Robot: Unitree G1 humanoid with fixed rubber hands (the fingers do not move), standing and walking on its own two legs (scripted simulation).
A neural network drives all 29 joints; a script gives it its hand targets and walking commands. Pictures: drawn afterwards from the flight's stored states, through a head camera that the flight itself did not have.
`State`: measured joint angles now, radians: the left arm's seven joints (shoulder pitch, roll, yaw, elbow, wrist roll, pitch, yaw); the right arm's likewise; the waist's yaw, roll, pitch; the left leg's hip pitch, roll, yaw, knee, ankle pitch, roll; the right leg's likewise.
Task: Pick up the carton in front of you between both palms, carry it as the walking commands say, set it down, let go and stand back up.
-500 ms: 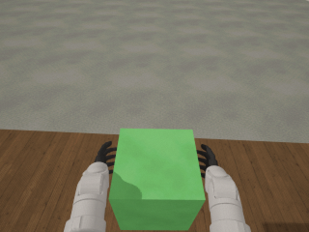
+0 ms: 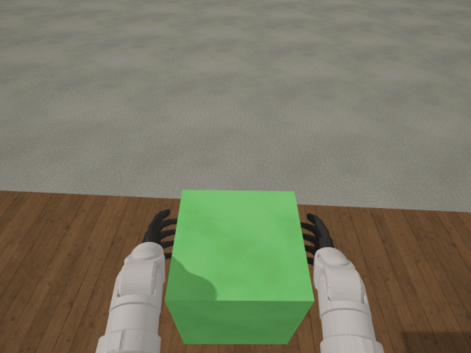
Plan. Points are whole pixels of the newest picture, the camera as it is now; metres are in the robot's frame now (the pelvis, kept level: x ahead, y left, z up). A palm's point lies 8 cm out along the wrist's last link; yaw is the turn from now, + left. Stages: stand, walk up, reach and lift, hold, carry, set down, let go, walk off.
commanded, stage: reach and lift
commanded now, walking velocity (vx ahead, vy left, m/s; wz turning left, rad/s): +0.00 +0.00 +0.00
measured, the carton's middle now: (237, 270) +0.30 +0.00 -0.05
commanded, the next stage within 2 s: hold in 0.36 s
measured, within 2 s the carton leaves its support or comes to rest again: neither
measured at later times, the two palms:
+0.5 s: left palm (149, 248) +0.29 +0.15 +0.05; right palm (326, 253) +0.29 -0.15 +0.05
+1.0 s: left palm (148, 248) +0.28 +0.15 +0.05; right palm (327, 253) +0.29 -0.15 +0.05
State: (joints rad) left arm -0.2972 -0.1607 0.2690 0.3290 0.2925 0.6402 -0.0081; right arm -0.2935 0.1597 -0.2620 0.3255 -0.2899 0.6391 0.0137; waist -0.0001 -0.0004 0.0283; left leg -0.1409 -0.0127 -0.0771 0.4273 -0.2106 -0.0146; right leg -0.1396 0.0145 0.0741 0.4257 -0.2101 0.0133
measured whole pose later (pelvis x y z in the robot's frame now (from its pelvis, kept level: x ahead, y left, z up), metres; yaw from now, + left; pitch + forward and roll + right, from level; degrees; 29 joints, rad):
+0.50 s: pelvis +0.01 +0.00 +0.00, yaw +0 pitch -6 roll +0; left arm -0.21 -0.14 0.18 0.18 0.25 0.73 0.01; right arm -0.21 0.14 -0.17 0.18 -0.25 0.73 0.00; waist 0.00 0.00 0.02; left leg -0.06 -0.01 -0.08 0.36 -0.19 -0.01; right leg -0.06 0.01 0.07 0.36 -0.19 0.01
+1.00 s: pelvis +0.00 +0.00 +0.00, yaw +0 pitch -4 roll +0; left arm -0.28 -0.16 0.23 0.23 0.27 0.77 0.00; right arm -0.27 0.15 -0.23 0.22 -0.26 0.77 0.01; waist 0.00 0.00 -0.03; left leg -0.17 -0.01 -0.08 0.48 -0.28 -0.02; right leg -0.16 0.02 0.07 0.47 -0.26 0.02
